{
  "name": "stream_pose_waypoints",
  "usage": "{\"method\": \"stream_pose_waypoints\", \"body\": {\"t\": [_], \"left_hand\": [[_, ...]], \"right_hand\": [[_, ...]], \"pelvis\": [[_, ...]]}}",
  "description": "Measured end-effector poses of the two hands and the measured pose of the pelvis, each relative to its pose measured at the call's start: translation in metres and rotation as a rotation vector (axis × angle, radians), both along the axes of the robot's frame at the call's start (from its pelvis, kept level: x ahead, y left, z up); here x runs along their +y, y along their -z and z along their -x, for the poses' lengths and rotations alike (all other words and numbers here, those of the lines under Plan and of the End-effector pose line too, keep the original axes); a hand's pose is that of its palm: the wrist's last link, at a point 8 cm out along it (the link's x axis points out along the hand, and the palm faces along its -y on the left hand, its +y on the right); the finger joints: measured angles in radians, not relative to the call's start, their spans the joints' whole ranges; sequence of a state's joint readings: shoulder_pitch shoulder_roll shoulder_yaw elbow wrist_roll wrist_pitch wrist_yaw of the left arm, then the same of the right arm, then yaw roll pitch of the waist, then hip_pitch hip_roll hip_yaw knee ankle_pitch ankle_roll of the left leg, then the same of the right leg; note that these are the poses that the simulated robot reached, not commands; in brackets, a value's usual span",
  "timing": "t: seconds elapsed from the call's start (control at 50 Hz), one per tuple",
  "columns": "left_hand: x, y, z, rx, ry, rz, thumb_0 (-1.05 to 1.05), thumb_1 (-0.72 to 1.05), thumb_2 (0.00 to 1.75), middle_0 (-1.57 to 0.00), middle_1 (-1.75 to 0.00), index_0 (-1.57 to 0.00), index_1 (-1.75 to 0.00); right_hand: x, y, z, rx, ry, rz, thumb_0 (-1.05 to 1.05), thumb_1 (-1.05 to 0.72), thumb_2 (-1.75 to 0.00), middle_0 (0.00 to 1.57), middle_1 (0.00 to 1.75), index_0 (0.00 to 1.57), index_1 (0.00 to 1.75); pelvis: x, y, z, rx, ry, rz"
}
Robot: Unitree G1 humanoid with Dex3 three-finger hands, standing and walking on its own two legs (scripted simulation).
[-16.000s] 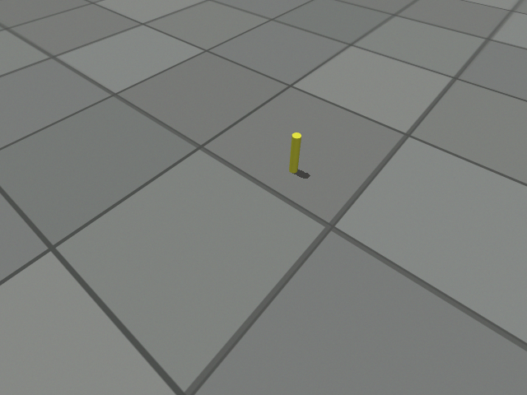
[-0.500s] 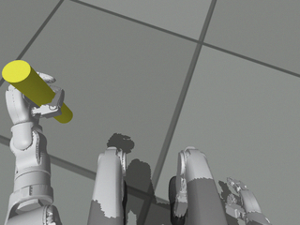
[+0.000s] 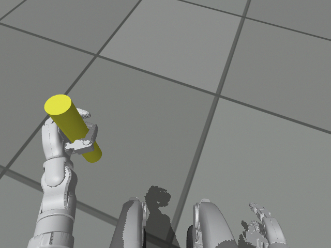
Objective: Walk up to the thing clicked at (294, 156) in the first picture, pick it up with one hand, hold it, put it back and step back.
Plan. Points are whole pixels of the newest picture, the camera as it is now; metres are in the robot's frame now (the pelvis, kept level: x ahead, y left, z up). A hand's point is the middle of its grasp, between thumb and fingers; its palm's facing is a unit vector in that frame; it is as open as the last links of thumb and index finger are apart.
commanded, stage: lift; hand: left
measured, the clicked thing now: (79, 135) +0.36 +0.23 +0.01
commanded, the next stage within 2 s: hold in 1.26 s
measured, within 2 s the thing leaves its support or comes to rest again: neither
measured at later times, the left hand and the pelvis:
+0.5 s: hand (84, 117) +0.36 +0.19 +0.10, palm faces +0.29 -0.96 -0.02, open 6.4 cm; pelvis +0.02 -0.01 +0.07, yaw +1 degrees
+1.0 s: hand (83, 104) +0.37 +0.18 +0.13, palm faces +0.29 -0.96 -0.02, open 6.4 cm; pelvis +0.04 -0.01 +0.10, yaw +1 degrees
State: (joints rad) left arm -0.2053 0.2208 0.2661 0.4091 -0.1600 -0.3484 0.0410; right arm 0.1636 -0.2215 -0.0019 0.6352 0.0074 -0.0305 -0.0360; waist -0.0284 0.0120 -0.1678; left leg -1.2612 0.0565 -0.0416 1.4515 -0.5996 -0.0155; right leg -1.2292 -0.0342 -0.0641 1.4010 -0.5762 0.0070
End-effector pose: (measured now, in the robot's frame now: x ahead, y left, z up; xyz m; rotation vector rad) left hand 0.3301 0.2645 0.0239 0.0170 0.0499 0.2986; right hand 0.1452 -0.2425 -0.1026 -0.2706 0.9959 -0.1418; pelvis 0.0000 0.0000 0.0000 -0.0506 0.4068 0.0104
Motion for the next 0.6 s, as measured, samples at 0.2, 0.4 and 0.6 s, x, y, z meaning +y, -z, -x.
{"method": "stream_pose_waypoints", "body": {"t": [0.2, 0.4, 0.6], "left_hand": [[-0.012, -0.033, 0.007, -0.003, 0.011, -0.01, 0.03, 0.03, 1.14, -0.93, -1.13, -0.94, -1.11], [-0.023, -0.062, 0.006, -0.023, 0.009, -0.009, 0.03, 0.03, 1.14, -0.94, -1.13, -0.94, -1.11], [-0.03, -0.084, 0.0, -0.023, 0.006, -0.007, 0.03, 0.03, 1.14, -0.94, -1.13, -0.94, -1.11]], "right_hand": [[-0.001, -0.033, 0.001, 0.002, -0.013, -0.013, 0.0, -0.88, -0.89, 0.2, 0.3, 0.2, 0.3], [0.0, -0.054, -0.002, 0.007, -0.02, -0.025, 0.01, -0.88, -0.89, 0.2, 0.3, 0.2, 0.3], [0.001, -0.072, -0.01, 0.002, -0.015, -0.035, 0.01, -0.88, -0.88, 0.2, 0.3, 0.2, 0.3]], "pelvis": [[-0.003, -0.033, -0.006, -0.064, -0.007, -0.01], [-0.006, -0.056, -0.016, -0.112, -0.011, -0.018], [-0.008, -0.074, -0.025, -0.152, -0.011, -0.024]]}}
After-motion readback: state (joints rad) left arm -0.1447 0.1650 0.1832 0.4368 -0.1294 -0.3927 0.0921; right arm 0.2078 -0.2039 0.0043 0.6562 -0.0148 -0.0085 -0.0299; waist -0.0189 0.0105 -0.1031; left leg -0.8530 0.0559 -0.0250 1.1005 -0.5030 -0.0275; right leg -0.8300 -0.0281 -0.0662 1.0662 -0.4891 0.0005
